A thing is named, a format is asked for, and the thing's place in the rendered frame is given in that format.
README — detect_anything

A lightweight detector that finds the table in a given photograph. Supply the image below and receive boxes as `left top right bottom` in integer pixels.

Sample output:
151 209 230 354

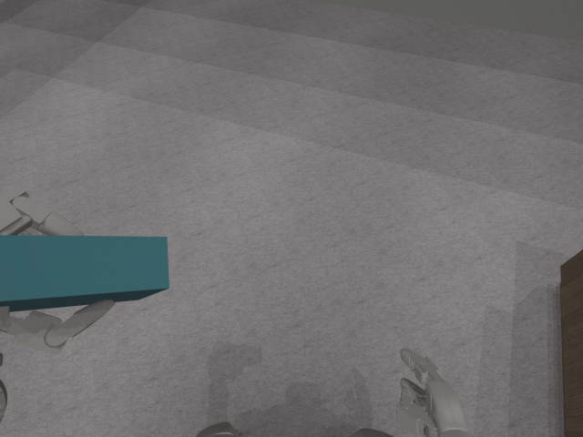
560 250 583 437

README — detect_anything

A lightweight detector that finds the robot right hand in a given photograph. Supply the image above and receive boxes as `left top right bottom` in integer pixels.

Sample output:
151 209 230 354
396 348 469 437

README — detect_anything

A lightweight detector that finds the robot left hand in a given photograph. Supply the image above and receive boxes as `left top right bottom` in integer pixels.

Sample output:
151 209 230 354
0 187 116 355

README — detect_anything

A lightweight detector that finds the sponge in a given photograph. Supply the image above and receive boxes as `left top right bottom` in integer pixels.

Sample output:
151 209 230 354
0 235 169 312

